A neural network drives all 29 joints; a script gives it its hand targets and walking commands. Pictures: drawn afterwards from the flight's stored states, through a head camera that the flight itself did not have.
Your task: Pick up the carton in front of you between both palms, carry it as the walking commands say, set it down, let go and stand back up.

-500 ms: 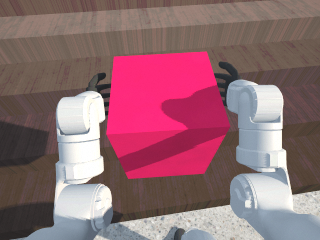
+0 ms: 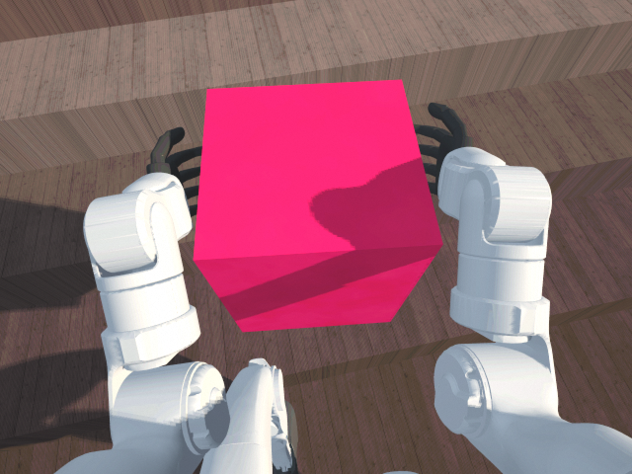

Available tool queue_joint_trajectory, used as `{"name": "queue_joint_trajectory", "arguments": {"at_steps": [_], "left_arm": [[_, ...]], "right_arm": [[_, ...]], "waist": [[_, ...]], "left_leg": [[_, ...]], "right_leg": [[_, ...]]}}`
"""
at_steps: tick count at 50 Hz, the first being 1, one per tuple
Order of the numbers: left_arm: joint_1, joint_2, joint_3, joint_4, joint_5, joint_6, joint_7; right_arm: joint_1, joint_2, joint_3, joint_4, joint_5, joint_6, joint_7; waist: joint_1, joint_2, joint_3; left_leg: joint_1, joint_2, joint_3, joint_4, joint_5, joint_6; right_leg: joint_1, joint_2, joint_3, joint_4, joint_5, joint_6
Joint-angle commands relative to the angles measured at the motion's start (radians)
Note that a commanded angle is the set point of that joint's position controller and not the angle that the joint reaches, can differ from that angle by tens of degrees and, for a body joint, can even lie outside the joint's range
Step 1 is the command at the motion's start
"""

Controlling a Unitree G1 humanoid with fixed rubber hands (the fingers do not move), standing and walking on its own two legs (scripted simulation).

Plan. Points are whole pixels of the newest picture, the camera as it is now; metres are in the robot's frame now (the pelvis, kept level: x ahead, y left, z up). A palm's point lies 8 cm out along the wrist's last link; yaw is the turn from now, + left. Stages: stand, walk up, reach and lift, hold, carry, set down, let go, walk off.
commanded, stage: carry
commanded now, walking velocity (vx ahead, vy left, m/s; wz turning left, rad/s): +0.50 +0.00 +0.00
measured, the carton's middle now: (311, 222) +0.39 -0.01 +0.05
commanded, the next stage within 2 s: none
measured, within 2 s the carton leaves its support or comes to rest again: neither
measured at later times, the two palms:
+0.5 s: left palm out of the picture +0.72 +0.15 +0.38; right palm out of the picture +0.77 -0.15 +0.40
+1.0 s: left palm out of the picture +1.11 +0.05 +0.55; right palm out of the picture +1.04 -0.24 +0.54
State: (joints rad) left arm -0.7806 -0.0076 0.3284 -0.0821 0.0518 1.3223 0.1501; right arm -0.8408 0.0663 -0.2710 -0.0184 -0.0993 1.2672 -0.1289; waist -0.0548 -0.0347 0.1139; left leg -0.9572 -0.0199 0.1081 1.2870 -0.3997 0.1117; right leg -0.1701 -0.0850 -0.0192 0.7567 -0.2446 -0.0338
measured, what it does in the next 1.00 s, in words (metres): climbs: right foot 0.16 m higher, then left foot 0.16 m higher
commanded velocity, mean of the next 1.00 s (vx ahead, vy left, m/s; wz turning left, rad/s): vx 0.50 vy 0.00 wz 0.00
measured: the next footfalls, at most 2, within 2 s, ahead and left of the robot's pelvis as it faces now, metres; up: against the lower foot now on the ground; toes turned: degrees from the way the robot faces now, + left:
right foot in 0.40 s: +0.45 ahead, -0.10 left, +0.16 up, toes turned -3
left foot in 0.82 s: +0.82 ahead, +0.08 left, +0.32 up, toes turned +1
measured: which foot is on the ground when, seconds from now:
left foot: down 0.00-0.42, up 0.44-0.80, down 0.82-1.00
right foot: up 0.00-0.38, down 0.40-0.82, up 0.84-1.00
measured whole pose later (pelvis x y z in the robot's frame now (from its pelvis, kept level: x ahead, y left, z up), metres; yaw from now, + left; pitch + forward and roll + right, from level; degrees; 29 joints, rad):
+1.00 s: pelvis +0.69 -0.01 +0.41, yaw -3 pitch +2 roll +5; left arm -0.99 0.02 0.43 0.22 0.16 1.38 0.10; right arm -0.97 -0.02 -0.22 0.21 -0.02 1.38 -0.21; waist -0.19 -0.04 0.11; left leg -0.59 -0.07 0.16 0.83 -0.28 0.09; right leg -0.76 0.07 0.08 1.77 -0.27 -0.11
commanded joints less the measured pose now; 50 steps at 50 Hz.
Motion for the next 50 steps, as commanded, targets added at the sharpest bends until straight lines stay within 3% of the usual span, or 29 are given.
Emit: {"name": "queue_joint_trajectory", "arguments": {"at_steps": [1,3,5,8,11,13,14,15,17,19,20,21,22,23,27,29,33,36,37,38,40,41,42,43,44,45,48,49,50], "left_arm": [[-0.865,-0.987,-0.737,-0.164,-0.388,-0.035,-0.247],[-0.740,-0.967,-0.684,-0.061,-0.348,-0.032,-0.238],[-0.754,-0.936,-0.627,-0.028,-0.300,-0.035,-0.222],[-0.682,-0.888,-0.645,-0.027,-0.267,-0.050,-0.201],[-0.682,-0.874,-0.666,-0.031,-0.236,-0.054,-0.193],[-0.639,-0.830,-0.632,0.058,-0.192,-0.029,-0.186],[-0.679,-0.781,-0.618,-0.009,-0.224,-0.034,-0.180],[-0.630,-0.751,-0.569,0.097,-0.157,-0.009,-0.175],[-0.665,-0.726,-0.555,0.213,-0.160,0.023,-0.150],[-0.758,-0.805,-0.584,0.240,-0.219,0.036,-0.145],[-0.855,-0.864,-0.619,0.158,-0.276,0.034,-0.153],[-0.879,-0.906,-0.615,0.187,-0.319,0.038,-0.169],[-0.922,-0.940,-0.617,0.089,-0.348,0.032,-0.181],[-0.931,-1.012,-0.647,0.119,-0.402,0.032,-0.194],[-1.145,-1.164,-0.703,-0.040,-0.589,0.028,-0.247],[-1.320,-1.198,-0.747,-0.085,-0.705,0.033,-0.259],[-1.141,-1.117,-0.588,0.189,-0.617,0.062,-0.271],[-1.029,-1.094,-0.511,0.384,-0.539,0.062,-0.290],[-1.036,-1.078,-0.489,0.368,-0.548,0.055,-0.308],[-1.198,-1.142,-0.499,0.264,-0.576,0.037,-0.318],[-1.136,-1.127,-0.431,0.283,-0.537,0.047,-0.318],[-1.156,-1.118,-0.385,0.305,-0.479,0.047,-0.308],[-1.047,-1.117,-0.364,0.341,-0.408,0.056,-0.297],[-1.009,-1.039,-0.380,0.312,-0.369,0.059,-0.278],[-0.998,-1.017,-0.403,0.254,-0.351,0.055,-0.259],[-1.016,-0.994,-0.350,0.270,-0.302,0.062,-0.250],[-0.944,-0.962,-0.345,0.252,-0.239,0.057,-0.248],[-0.874,-0.932,-0.316,0.290,-0.216,0.053,-0.246],[-0.861,-0.894,-0.314,0.321,-0.179,0.044,-0.241]], "right_arm": [[-0.678,1.045,0.733,-0.122,0.493,-0.009,0.208],[-0.764,1.028,0.738,-0.168,0.550,-0.001,0.217],[-0.848,1.086,0.796,-0.204,0.629,-0.011,0.228],[-0.817,1.097,0.781,-0.173,0.645,-0.008,0.248],[-0.801,1.069,0.780,-0.166,0.639,0.011,0.260],[-0.813,1.015,0.747,-0.090,0.625,0.032,0.260],[-0.774,1.015,0.730,-0.064,0.645,0.040,0.279],[-0.822,0.993,0.710,0.007,0.627,0.058,0.278],[-0.747,0.904,0.612,0.093,0.585,0.082,0.284],[-0.773,0.865,0.542,0.161,0.570,0.100,0.286],[-0.776,0.923,0.519,0.185,0.538,0.105,0.286],[-0.871,0.916,0.503,0.107,0.551,0.101,0.280],[-0.804,0.954,0.464,0.168,0.483,0.124,0.274],[-0.856,0.954,0.453,0.160,0.472,0.122,0.274],[-0.890,0.867,0.388,0.057,0.344,0.106,0.212],[-0.815,0.781,0.324,0.076,0.279,0.091,0.182],[-0.701,0.703,0.292,0.308,0.171,0.123,0.154],[-0.759,0.755,0.275,0.377,0.171,0.124,0.159],[-0.726,0.732,0.245,0.423,0.156,0.129,0.161],[-0.754,0.812,0.255,0.410,0.188,0.118,0.170],[-0.863,0.855,0.305,0.254,0.264,0.102,0.168],[-0.885,0.907,0.377,0.243,0.311,0.108,0.173],[-1.042,0.944,0.439,0.136,0.390,0.098,0.179],[-0.886,1.014,0.448,0.257,0.416,0.101,0.188],[-0.967,1.079,0.513,0.154,0.506,0.093,0.203],[-1.077,1.097,0.560,0.103,0.555,0.087,0.212],[-1.093,1.164,0.608,0.045,0.635,0.080,0.238],[-1.189,1.217,0.647,-0.032,0.687,0.074,0.242],[-1.150,1.186,0.619,0.048,0.688,0.075,0.251]], "waist": [[-0.098,0.383,-1.052],[-0.064,0.113,-0.874],[-0.070,0.184,-0.800],[-0.059,-0.017,-0.697],[-0.073,0.110,-0.638],[-0.137,0.055,-0.602],[-0.069,-0.004,-0.538],[-0.062,0.067,-0.415],[-0.029,0.060,-0.371],[0.152,0.405,-0.634],[0.261,0.359,-0.720],[0.276,0.094,-0.827],[0.202,-0.255,-0.917],[0.209,-0.100,-0.902],[0.134,0.074,-0.558],[0.112,0.147,-0.589],[0.225,-0.044,-0.528],[0.232,0.010,-0.467],[0.154,-0.047,-0.461],[0.087,0.035,-0.465],[-0.150,-0.181,-0.754],[-0.197,-0.122,-0.802],[-0.137,0.222,-0.753],[-0.068,0.300,-0.889],[-0.011,0.108,-0.876],[-0.014,0.028,-0.780],[-0.039,0.040,-0.698],[-0.043,-0.051,-0.711],[-0.040,-0.016,-0.694]], "left_leg": [[1.242,0.304,-0.909,-0.710,0.944,0.368],[1.183,0.246,-0.758,-0.674,0.689,0.242],[1.256,0.233,-0.617,-0.692,0.516,0.162],[1.201,0.246,-0.519,-0.784,0.577,0.140],[1.294,0.295,-0.432,-0.812,0.857,0.203],[1.469,0.337,-0.504,-0.843,0.841,0.238],[1.323,0.284,-0.427,-0.875,0.697,0.191],[1.256,0.285,-0.409,-0.942,0.635,0.167],[0.961,0.160,-0.171,-1.079,1.077,0.111],[0.846,0.208,-0.015,-0.793,1.857,0.075],[0.774,0.192,-0.018,-0.551,1.732,0.039],[0.658,0.083,-0.083,-0.150,0.997,-0.040],[0.423,-0.127,-0.110,0.329,0.161,-0.106],[0.296,-0.129,-0.225,0.635,0.141,-0.067],[-0.024,-0.013,-0.217,0.618,0.148,0.012],[-0.003,0.032,-0.179,0.476,0.070,0.011],[-0.366,0.018,-0.045,0.671,-0.106,0.041],[-0.528,0.041,0.005,0.515,-0.241,0.038],[-0.221,0.078,-0.011,0.261,-0.168,0.051],[0.193,0.015,0.092,-0.083,-0.076,0.069],[0.885,-0.126,0.131,-0.183,0.220,0.082],[1.010,-0.117,-0.033,-0.443,0.250,0.099],[1.056,0.098,-0.457,-0.694,0.534,0.169],[1.051,0.300,-0.928,-0.822,0.690,0.324],[0.992,0.295,-0.940,-0.790,0.293,0.323],[0.963,0.227,-0.820,-0.787,0.284,0.266],[0.949,0.241,-0.749,-0.736,0.174,0.206],[0.997,0.239,-0.670,-0.787,0.214,0.198],[1.036,0.233,-0.611,-0.784,0.268,0.183]], "right_leg": [[-0.445,0.269,0.222,1.079,-0.089,0.010],[-0.586,0.205,0.180,1.099,-0.052,-0.047],[-0.811,0.134,0.149,1.143,-0.096,-0.066],[-0.807,0.083,0.055,0.897,-0.136,-0.065],[-0.978,0.092,-0.042,0.932,-0.151,-0.084],[-1.268,0.072,-0.007,1.182,-0.368,-0.093],[-1.205,0.064,-0.060,1.116,-0.331,-0.099],[-1.259,0.046,-0.036,1.075,-0.413,-0.096],[-0.818,0.085,-0.185,0.503,-0.373,-0.104],[-0.250,0.225,-0.266,0.355,-0.103,-0.146],[-0.029,0.238,-0.136,0.229,-0.091,-0.164],[0.127,0.025,0.363,-0.159,-0.126,-0.237],[0.306,-0.223,0.896,-0.343,0.369,-0.357],[0.314,-0.199,0.943,-0.293,0.379,-0.447],[0.150,-0.077,0.563,-0.245,0.133,-0.207],[0.207,-0.126,0.430,-0.278,0.217,-0.200],[0.507,-0.157,0.358,-0.295,0.766,-0.253],[0.598,-0.106,0.299,-0.354,0.747,-0.198],[0.385,-0.096,0.171,-0.472,0.765,-0.174],[0.098,-0.022,0.013,-0.454,1.139,-0.142],[-0.121,-0.041,-0.090,-0.119,1.557,-0.133],[-0.193,-0.005,-0.065,0.232,1.285,-0.101],[-0.300,0.194,-0.017,0.651,0.105,-0.014],[-0.402,0.258,0.110,1.041,-0.018,0.028],[-0.420,0.171,0.188,1.130,0.039,-0.012],[-0.520,0.193,0.156,1.086,0.062,-0.027],[-0.748,0.084,0.228,1.111,-0.062,-0.092],[-0.762,0.093,0.159,1.045,-0.061,-0.085],[-0.802,0.085,0.147,0.982,-0.099,-0.091]]}}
